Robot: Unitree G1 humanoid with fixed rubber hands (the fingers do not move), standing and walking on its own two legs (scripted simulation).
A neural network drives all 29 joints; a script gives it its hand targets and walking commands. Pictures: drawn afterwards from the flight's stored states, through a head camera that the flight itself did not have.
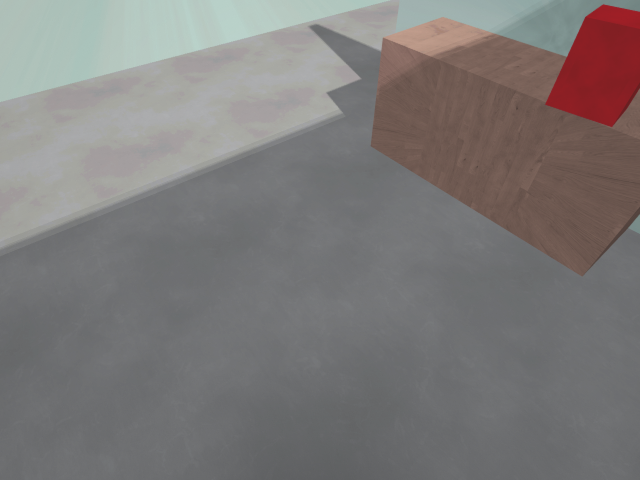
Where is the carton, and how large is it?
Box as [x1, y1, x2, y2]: [545, 4, 639, 126]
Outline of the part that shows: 603,4 585,17 545,104 611,126 627,107 639,88 639,12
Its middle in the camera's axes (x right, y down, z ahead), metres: +0.93 -0.57 +1.23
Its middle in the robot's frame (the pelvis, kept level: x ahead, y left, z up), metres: +1.33 -0.88 -0.05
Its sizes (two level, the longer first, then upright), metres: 0.217 0.162 0.277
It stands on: a pedestal, 0.58 m high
